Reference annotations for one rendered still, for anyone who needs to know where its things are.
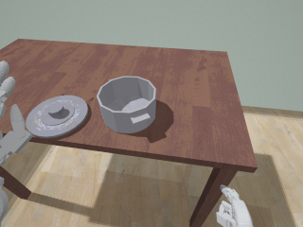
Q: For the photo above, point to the table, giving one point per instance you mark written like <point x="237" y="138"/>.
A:
<point x="198" y="114"/>

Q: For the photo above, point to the knob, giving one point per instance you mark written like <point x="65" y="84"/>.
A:
<point x="55" y="109"/>

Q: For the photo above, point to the left robot hand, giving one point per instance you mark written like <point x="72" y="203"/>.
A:
<point x="14" y="140"/>

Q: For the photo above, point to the lid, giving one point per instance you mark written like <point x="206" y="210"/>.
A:
<point x="42" y="125"/>

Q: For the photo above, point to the pot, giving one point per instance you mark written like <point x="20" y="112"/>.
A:
<point x="127" y="104"/>

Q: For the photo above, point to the right robot hand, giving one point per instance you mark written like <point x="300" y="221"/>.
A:
<point x="236" y="213"/>

